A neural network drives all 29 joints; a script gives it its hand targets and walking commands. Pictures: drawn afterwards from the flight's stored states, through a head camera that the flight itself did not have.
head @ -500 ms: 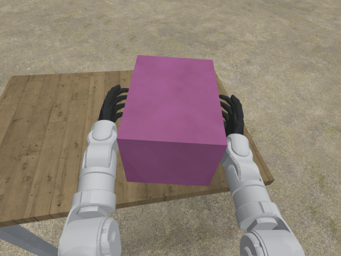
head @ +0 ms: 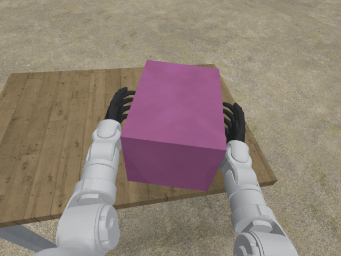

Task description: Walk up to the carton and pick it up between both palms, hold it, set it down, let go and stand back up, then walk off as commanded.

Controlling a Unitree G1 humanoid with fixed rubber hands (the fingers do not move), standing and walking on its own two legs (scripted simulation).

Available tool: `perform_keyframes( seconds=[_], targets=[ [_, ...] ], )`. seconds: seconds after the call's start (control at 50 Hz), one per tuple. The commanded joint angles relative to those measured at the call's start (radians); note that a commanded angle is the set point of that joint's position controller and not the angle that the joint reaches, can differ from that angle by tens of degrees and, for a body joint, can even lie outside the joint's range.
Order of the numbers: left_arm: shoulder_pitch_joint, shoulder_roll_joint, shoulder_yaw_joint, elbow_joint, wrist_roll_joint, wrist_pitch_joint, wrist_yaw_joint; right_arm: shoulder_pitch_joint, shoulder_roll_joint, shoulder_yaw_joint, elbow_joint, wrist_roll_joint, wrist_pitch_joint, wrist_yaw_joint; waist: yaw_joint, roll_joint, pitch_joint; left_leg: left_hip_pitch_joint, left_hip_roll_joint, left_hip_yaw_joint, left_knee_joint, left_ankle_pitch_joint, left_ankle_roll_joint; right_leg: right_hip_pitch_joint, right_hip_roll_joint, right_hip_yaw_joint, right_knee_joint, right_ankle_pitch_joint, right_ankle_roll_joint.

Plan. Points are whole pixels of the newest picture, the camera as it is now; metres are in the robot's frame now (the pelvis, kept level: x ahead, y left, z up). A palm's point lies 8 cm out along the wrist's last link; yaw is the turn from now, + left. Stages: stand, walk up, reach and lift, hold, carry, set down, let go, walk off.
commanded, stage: set down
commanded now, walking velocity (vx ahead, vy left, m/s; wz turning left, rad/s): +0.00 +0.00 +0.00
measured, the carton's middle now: (175, 122) +0.42 -0.03 +0.06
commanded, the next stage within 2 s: none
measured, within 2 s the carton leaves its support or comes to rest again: neither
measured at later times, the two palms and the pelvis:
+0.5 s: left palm (117, 118) +0.43 +0.12 +0.07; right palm (229, 141) +0.35 -0.16 +0.06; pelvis +0.01 +0.00 +0.00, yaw +0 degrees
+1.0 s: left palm (118, 117) +0.45 +0.12 +0.05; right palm (225, 144) +0.36 -0.16 +0.03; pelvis +0.03 +0.01 +0.00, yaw +0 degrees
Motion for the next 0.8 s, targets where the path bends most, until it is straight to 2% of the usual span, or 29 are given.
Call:
perform_keyframes(
  seconds=[0.0,0.12,0.32,0.58,0.78],
  targets=[
    [-0.708,-0.505,-0.300,0.000,-0.019,-0.096,-0.169,-0.770,0.521,0.389,-0.121,-0.165,-0.077,0.112,-0.024,0.074,-0.525,0.055,-0.036,0.064,-0.096,0.227,-0.043,0.458,0.001,-0.055,0.088,0.462,0.012],
    [-0.731,-0.506,-0.290,0.042,-0.020,-0.128,-0.168,-0.791,0.534,0.367,-0.114,-0.182,-0.093,0.116,-0.020,0.092,-0.554,0.052,-0.028,0.063,-0.083,0.265,-0.052,0.446,0.003,-0.058,0.098,0.480,0.008],
    [-0.718,-0.477,-0.224,0.126,0.016,-0.160,-0.180,-0.774,0.553,0.314,-0.074,-0.231,-0.116,0.113,-0.008,0.086,-0.542,0.019,-0.025,0.070,-0.077,0.289,-0.049,0.458,-0.002,-0.056,0.114,0.533,0.011],
    [-0.754,-0.461,-0.206,0.194,0.040,-0.213,-0.178,-0.755,0.581,0.238,-0.001,-0.307,-0.175,0.101,-0.022,0.102,-0.572,-0.018,-0.015,0.068,-0.045,0.345,-0.060,0.426,-0.001,-0.063,0.135,0.591,0.011],
    [-0.718,-0.452,-0.175,0.251,0.070,-0.235,-0.173,-0.745,0.593,0.206,0.039,-0.339,-0.228,0.094,-0.010,0.103,-0.583,-0.046,-0.008,0.067,-0.024,0.401,-0.068,0.406,0.001,-0.068,0.146,0.639,0.010]
  ],
)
